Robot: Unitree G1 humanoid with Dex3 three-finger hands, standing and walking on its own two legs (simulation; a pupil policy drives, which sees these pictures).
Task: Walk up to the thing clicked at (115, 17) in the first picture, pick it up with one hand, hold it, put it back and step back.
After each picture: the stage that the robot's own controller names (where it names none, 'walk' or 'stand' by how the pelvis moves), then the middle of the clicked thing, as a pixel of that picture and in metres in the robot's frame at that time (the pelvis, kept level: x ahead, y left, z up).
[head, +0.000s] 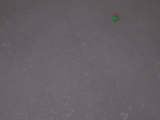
stand; (115, 17) +1.80 -0.45 -0.72
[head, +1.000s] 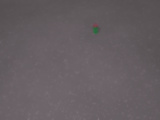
walk; (95, 28) +1.72 -0.02 -0.69
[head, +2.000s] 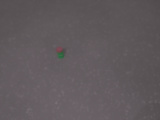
walk; (60, 52) +1.11 +0.31 -0.72
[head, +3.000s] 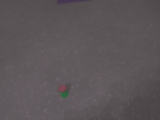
walk; (63, 91) +0.69 +0.26 -0.72
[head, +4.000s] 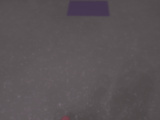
walk; out of the picture +0.44 +0.17 -0.71
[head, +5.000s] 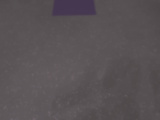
stand; out of the picture +0.36 +0.19 -0.72
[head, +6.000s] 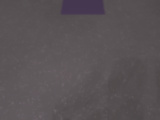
stand; out of the picture +0.36 +0.17 -0.72
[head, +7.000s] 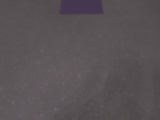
walk; out of the picture +0.38 +0.16 -0.72
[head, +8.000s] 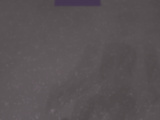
stand; out of the picture +0.29 +0.16 -0.72
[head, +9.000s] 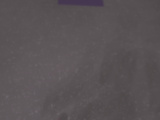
stand; out of the picture +0.34 +0.15 -0.71
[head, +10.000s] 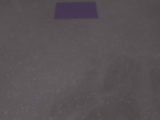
stand; out of the picture +0.32 +0.19 -0.72
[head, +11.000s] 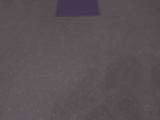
stand; out of the picture +0.34 +0.18 -0.73
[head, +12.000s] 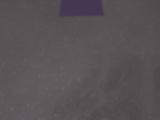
stand; out of the picture +0.33 +0.17 -0.73
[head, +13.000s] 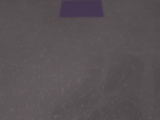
stand; out of the picture +0.33 +0.17 -0.73
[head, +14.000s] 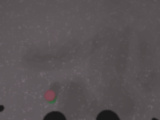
go down; (50, 97) +0.37 +0.16 -0.56
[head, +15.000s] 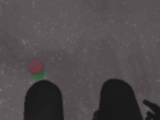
go down; (37, 69) +0.42 +0.20 -0.31
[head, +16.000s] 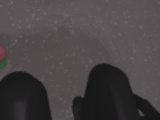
close in; out of the picture +0.40 +0.23 -0.25
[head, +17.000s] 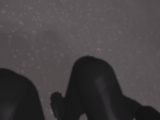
close; out of the picture +0.40 +0.25 -0.22
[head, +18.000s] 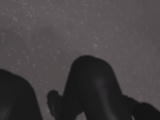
close; out of the picture +0.40 +0.26 -0.22
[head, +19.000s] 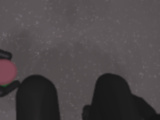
lift; (3, 75) +0.32 +0.26 -0.10
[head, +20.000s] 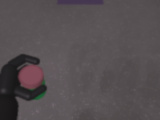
lift; (34, 83) +0.32 +0.17 +0.05
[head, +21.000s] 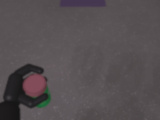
hold; (38, 91) +0.30 +0.17 +0.01
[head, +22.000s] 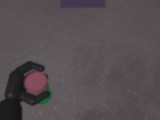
hold; (39, 89) +0.31 +0.16 +0.02
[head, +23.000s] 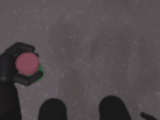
crouch; (31, 68) +0.38 +0.18 -0.06
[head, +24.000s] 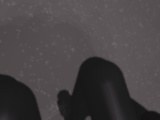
lower; out of the picture +0.39 +0.26 -0.22
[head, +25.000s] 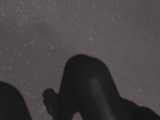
lower; out of the picture +0.41 +0.27 -0.23
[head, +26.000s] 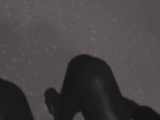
lower; out of the picture +0.41 +0.28 -0.23
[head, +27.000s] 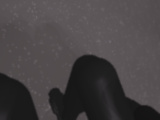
lower; out of the picture +0.40 +0.28 -0.23
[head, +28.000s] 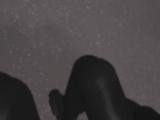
loosen; out of the picture +0.40 +0.28 -0.23
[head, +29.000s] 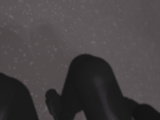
withdraw; out of the picture +0.40 +0.24 -0.23
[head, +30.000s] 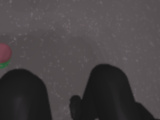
stand; (0, 56) +0.40 +0.23 -0.26
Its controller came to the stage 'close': yes
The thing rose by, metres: 0.72
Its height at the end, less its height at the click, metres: +0.00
